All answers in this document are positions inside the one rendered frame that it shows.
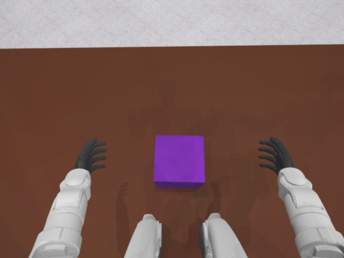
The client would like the carton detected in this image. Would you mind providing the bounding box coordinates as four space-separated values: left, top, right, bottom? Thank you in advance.
153 135 205 189

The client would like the robot left forearm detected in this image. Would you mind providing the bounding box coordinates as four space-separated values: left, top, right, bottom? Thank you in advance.
28 169 91 258

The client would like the right robot shin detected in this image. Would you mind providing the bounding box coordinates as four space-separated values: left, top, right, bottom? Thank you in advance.
205 213 221 258

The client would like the robot right thigh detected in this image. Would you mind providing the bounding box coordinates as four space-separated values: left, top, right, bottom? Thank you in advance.
202 218 248 258

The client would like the robot right forearm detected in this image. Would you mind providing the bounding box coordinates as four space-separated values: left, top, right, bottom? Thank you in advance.
277 168 344 258

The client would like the left robot hand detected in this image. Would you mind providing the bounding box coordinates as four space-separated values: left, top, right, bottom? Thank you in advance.
74 138 107 174

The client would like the right robot hand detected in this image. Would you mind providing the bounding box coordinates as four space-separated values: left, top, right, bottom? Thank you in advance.
258 137 295 176

